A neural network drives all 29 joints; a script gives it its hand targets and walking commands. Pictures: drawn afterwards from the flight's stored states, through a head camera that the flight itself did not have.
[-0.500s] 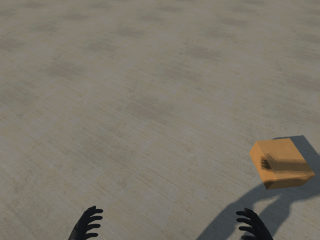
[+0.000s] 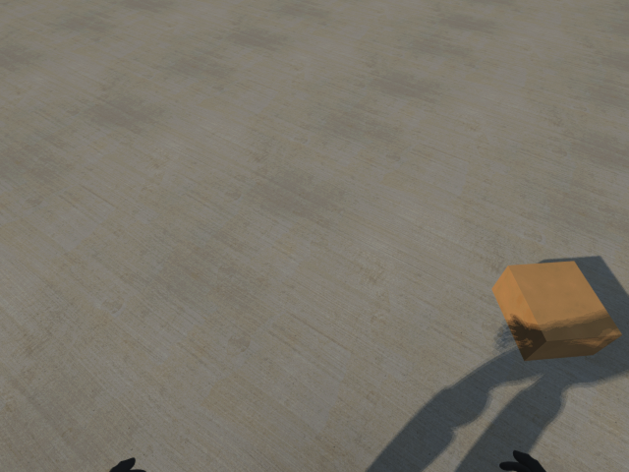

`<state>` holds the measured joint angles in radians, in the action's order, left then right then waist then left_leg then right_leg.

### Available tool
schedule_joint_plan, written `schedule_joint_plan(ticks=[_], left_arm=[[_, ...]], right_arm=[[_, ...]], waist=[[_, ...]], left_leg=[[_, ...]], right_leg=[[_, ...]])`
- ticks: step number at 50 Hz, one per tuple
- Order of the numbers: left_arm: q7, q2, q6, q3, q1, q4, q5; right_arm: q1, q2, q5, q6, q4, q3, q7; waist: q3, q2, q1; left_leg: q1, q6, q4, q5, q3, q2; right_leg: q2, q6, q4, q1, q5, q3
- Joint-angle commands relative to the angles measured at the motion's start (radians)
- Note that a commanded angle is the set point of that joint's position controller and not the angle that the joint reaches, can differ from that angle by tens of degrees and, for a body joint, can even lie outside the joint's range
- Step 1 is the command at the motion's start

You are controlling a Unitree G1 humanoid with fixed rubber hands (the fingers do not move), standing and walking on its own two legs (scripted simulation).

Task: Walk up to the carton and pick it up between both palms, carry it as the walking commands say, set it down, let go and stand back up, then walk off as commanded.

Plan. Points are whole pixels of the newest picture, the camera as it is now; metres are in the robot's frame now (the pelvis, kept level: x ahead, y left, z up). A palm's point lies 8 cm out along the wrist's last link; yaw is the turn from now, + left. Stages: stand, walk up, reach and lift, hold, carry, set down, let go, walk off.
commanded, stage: stand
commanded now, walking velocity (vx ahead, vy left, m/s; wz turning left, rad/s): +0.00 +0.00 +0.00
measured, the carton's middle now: (549, 309) +0.72 -0.78 -0.67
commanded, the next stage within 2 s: walk up in 0.54 s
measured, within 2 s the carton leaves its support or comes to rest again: neither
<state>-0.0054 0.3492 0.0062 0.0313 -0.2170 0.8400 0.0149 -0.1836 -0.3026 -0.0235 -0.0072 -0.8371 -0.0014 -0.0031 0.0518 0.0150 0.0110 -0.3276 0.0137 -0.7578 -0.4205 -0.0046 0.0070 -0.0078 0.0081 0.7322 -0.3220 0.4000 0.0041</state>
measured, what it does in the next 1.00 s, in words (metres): lifts its right foot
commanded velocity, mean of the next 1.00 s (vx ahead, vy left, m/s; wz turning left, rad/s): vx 0.00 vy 0.00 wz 0.00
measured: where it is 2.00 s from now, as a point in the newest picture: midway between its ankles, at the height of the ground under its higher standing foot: outside the picture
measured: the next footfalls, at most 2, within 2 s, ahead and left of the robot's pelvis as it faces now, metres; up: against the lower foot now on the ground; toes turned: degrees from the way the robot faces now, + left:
right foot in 1.06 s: +0.08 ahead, -0.24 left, +0.00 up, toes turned -19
left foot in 1.24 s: +0.12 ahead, -0.01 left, +0.00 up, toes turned -16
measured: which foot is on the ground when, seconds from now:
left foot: down 0.00-1.00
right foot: down 0.00-0.80, up 0.82-1.00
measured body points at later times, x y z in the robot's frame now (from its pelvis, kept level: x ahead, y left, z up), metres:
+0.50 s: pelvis +0.00 -0.01 +0.01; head +0.02 +0.00 +0.46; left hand +0.11 +0.28 -0.11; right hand +0.12 -0.29 -0.11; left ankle -0.01 +0.11 -0.71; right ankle -0.01 -0.13 -0.71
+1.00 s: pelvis +0.00 -0.04 +0.02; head +0.01 -0.05 +0.47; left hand +0.14 +0.26 -0.09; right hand +0.04 -0.39 -0.08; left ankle -0.01 +0.11 -0.71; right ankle +0.03 -0.19 -0.69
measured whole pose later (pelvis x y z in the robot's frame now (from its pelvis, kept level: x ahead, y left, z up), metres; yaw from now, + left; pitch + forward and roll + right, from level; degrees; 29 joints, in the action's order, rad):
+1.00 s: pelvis +0.00 -0.04 +0.02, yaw -12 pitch -3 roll +3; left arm 0.13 0.42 -0.07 0.11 -0.24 0.85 0.04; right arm -0.16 -0.40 -0.03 -0.06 -0.93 -0.09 0.01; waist 0.08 0.05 0.02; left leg -0.10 -0.03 -0.49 -0.32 -0.19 0.08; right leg -0.11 0.00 0.81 -0.42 0.38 -0.01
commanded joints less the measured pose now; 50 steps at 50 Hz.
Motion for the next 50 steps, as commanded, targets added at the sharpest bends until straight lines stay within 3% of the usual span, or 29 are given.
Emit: schedule_joint_plan(ticks=[1,2,3,6,8,10,11,14,15,21,22,24,25,29,30,34,35,36,37,38,39,40,42,43,44,46,47,49,50], left_arm=[[-0.006,0.2,0.034,0.044,0.058,-0.072,-0.008],[-0.007,0.168,0.036,0.043,0.055,-0.06,-0.011],[-0.013,0.194,0.034,0.037,0.074,-0.047,0.0],[-0.021,0.204,0.033,0.054,0.103,-0.04,-0.003],[-0.016,0.198,0.037,0.039,0.085,-0.017,0.004],[-0.006,0.178,0.035,0.028,0.09,-0.009,-0.008],[-0.014,0.187,0.048,0.034,0.098,0.0,0.007],[-0.015,0.175,0.047,0.033,0.11,0.0,0.0],[-0.015,0.161,0.055,0.021,0.118,-0.002,0.006],[-0.023,0.202,0.043,0.03,0.106,0.026,-0.002],[-0.015,0.19,0.046,0.029,0.13,0.029,-0.012],[-0.015,0.196,0.05,0.031,0.133,0.024,-0.001],[-0.016,0.184,0.049,0.023,0.134,0.026,-0.006],[-0.024,0.204,0.043,0.031,0.13,0.073,-0.006],[-0.02,0.204,0.042,0.029,0.127,0.068,-0.006],[-0.015,0.17,0.047,0.021,0.131,0.099,-0.005],[-0.015,0.182,0.046,0.022,0.166,0.086,0.0],[-0.01,0.168,0.045,0.016,0.176,0.074,-0.003],[0.05,0.245,-0.007,0.084,0.145,-0.06,0.027],[0.07,0.21,-0.017,0.08,0.236,-0.1,0.03],[0.077,0.213,-0.026,0.082,0.247,-0.102,0.039],[0.084,0.214,-0.034,0.095,0.197,-0.094,0.042],[0.113,0.243,-0.044,0.109,0.186,-0.126,0.028],[0.122,0.244,-0.046,0.122,0.127,-0.112,0.021],[0.133,0.26,-0.056,0.114,0.079,-0.105,0.022],[0.151,0.223,-0.048,0.126,0.039,-0.125,0.017],[0.157,0.208,-0.047,0.124,0.03,-0.122,0.015],[0.154,0.23,-0.034,0.151,-0.022,-0.108,0.031],[0.145,0.267,-0.021,0.169,-0.074,-0.08,0.041]], right_arm=[[0.088,-0.224,0.009,-0.036,0.08,-0.061,0.023],[0.097,-0.248,0.001,-0.028,0.049,-0.064,0.022],[0.098,-0.243,0.009,-0.033,0.038,-0.066,0.023],[0.107,-0.213,-0.002,-0.026,0.028,-0.042,0.022],[0.083,-0.212,0.012,-0.035,0.006,-0.05,0.027],[0.117,-0.239,0.009,-0.041,0.004,-0.051,0.018],[0.086,-0.22,0.012,-0.034,-0.007,-0.053,0.024],[0.122,-0.236,0.002,-0.033,-0.03,-0.053,0.025],[0.143,-0.218,0.01,-0.036,-0.02,-0.056,0.023],[0.133,-0.198,0.011,-0.03,-0.075,-0.047,0.015],[0.158,-0.215,0.007,-0.026,-0.079,-0.059,0.02],[0.122,-0.24,0.014,-0.021,-0.087,-0.063,0.021],[0.169,-0.209,0.006,-0.026,-0.085,-0.054,0.017],[0.147,-0.211,0.008,-0.024,-0.115,-0.054,0.02],[0.123,-0.223,0.009,-0.026,-0.119,-0.057,0.017],[0.154,-0.245,0.017,-0.026,-0.143,-0.065,0.016],[0.137,-0.209,0.014,-0.025,-0.138,-0.052,0.018],[0.172,-0.229,0.007,-0.028,-0.135,-0.052,0.021],[0.039,-0.395,0.013,-0.056,-0.087,-0.136,0.021],[-0.085,-0.434,-0.003,-0.065,-0.133,-0.161,0.035],[-0.063,-0.463,0.012,-0.074,-0.128,-0.165,0.038],[0.009,-0.421,0.009,-0.081,-0.088,-0.161,0.04],[0.05,-0.424,-0.019,-0.077,-0.055,-0.173,0.043],[0.073,-0.423,-0.02,-0.078,-0.033,-0.168,0.042],[0.133,-0.435,-0.014,-0.08,0.01,-0.182,0.046],[0.12,-0.409,-0.001,-0.09,0.018,-0.166,0.034],[0.148,-0.419,-0.013,-0.09,0.024,-0.171,0.03],[0.142,-0.388,-0.001,-0.084,0.032,-0.179,0.023],[0.059,-0.326,-0.003,-0.075,0.018,-0.151,0.014]], waist=[[-0.108,-0.068,-0.012],[-0.089,-0.038,0.013],[-0.102,0.008,-0.024],[-0.062,-0.087,-0.01],[-0.087,-0.01,-0.022],[-0.138,-0.01,-0.011],[-0.118,0.052,-0.033],[-0.119,-0.039,-0.017],[-0.143,0.066,-0.024],[-0.15,-0.034,-0.02],[-0.104,0.018,-0.007],[-0.116,-0.017,-0.028],[-0.134,0.027,-0.006],[-0.123,-0.086,-0.01],[-0.141,-0.023,-0.018],[-0.073,-0.025,0.003],[-0.08,-0.037,-0.022],[-0.085,-0.033,-0.022],[-0.083,-0.035,-0.079],[-0.029,-0.165,-0.146],[0.005,-0.201,-0.136],[0.014,-0.073,-0.081],[0.017,-0.072,-0.063],[-0.01,-0.127,-0.055],[-0.016,-0.078,-0.012],[-0.022,-0.177,-0.007],[-0.061,-0.178,0.023],[-0.041,-0.135,0.038],[-0.108,0.028,0.051]], left_leg=[[0.01,0.073,0.171,0.304,0.148,0.106],[0.011,0.08,0.17,0.297,0.151,0.114],[0.019,0.062,0.172,0.284,0.117,0.09],[0.01,0.069,0.227,0.328,0.135,0.111],[0.047,0.066,0.191,0.341,0.121,0.093],[0.095,0.056,0.169,0.392,0.109,0.093],[0.102,0.055,0.187,0.351,0.101,0.085],[0.118,0.065,0.194,0.402,0.093,0.089],[0.124,0.056,0.185,0.366,0.081,0.081],[0.136,0.046,0.233,0.42,0.099,0.091],[0.134,0.044,0.254,0.386,0.092,0.092],[0.156,0.024,0.259,0.398,0.077,0.081],[0.159,0.05,0.287,0.396,0.104,0.103],[0.169,0.033,0.311,0.461,0.087,0.105],[0.172,0.034,0.319,0.492,0.1,0.099],[0.178,0.033,0.354,0.422,0.096,0.104],[0.181,0.024,0.35,0.427,0.085,0.108],[0.199,0.022,0.381,0.421,0.108,0.122],[0.454,0.087,0.308,0.158,0.107,0.157],[0.572,0.142,0.468,0.088,0.251,0.321],[0.478,0.239,0.553,0.102,0.348,0.483],[0.371,0.264,0.57,0.063,0.36,0.505],[0.261,0.214,0.556,0.023,0.236,0.452],[0.215,0.205,0.561,-0.016,0.191,0.42],[0.211,0.188,0.54,0.074,0.156,0.42],[0.223,0.193,0.517,0.089,0.037,0.413],[0.249,0.176,0.469,0.078,-0.015,0.382],[0.08,0.139,0.31,0.003,-0.111,0.323],[0.012,0.089,0.094,0.005,-0.199,0.213]], right_leg=[[-0.08,-0.1,-0.122,0.065,-0.32,-0.066],[-0.072,-0.1,-0.134,0.061,-0.318,-0.065],[-0.091,-0.096,-0.153,0.057,-0.338,-0.073],[-0.064,-0.088,-0.129,0.049,-0.271,-0.059],[-0.089,-0.08,-0.165,0.078,-0.294,-0.061],[-0.106,-0.09,-0.156,0.096,-0.374,-0.053],[-0.103,-0.076,-0.176,0.082,-0.367,-0.073],[-0.115,-0.084,-0.187,0.08,-0.384,-0.081],[-0.113,-0.083,-0.197,0.098,-0.421,-0.074],[-0.119,-0.074,-0.243,0.156,-0.42,-0.076],[-0.115,-0.066,-0.249,0.116,-0.396,-0.08],[-0.118,-0.083,-0.243,0.134,-0.425,-0.089],[-0.106,-0.064,-0.262,0.149,-0.394,-0.059],[-0.12,-0.065,-0.271,0.179,-0.458,-0.087],[-0.112,-0.06,-0.274,0.208,-0.452,-0.064],[-0.119,-0.061,-0.329,0.167,-0.403,-0.091],[-0.112,-0.056,-0.333,0.162,-0.403,-0.073],[-0.114,-0.056,-0.347,0.16,-0.353,-0.081],[-0.031,-0.071,-0.205,-0.168,-0.225,-0.14],[0.007,-0.051,-0.021,-0.402,-0.05,-0.036],[-0.069,-0.024,0.15,-0.411,0.078,-0.104],[-0.095,-0.013,0.247,-0.364,0.039,-0.135],[-0.147,0.009,0.171,-0.276,0.005,-0.102],[-0.14,0.003,0.186,-0.22,-0.007,-0.08],[-0.159,-0.008,0.173,-0.177,0.016,-0.105],[-0.172,-0.011,0.059,-0.171,-0.036,-0.067],[-0.153,-0.027,-0.001,-0.137,-0.022,-0.024],[-0.135,-0.044,-0.144,0.077,-0.05,-0.013],[-0.05,-0.074,-0.213,0.229,-0.067,-0.018]])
